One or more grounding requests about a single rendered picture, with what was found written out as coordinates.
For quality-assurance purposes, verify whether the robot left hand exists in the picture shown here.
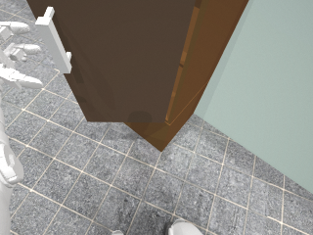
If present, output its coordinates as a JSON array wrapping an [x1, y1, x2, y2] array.
[[0, 22, 44, 90]]

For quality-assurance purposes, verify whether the robot left upper arm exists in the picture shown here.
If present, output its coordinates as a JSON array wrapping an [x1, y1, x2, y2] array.
[[0, 143, 24, 235]]

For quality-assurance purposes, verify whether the cupboard door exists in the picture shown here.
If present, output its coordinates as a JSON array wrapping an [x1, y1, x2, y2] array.
[[26, 0, 196, 123]]

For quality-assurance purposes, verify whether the handle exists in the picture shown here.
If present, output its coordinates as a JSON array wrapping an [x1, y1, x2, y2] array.
[[35, 7, 72, 73]]

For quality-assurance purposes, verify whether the robot right shin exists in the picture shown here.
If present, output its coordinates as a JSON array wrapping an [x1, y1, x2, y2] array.
[[172, 218, 185, 226]]

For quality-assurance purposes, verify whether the robot left forearm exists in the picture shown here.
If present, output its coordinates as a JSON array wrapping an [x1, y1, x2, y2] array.
[[0, 84, 10, 147]]

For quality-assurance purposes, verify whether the robot right thigh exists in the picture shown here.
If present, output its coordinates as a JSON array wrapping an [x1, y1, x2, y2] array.
[[168, 222, 202, 235]]

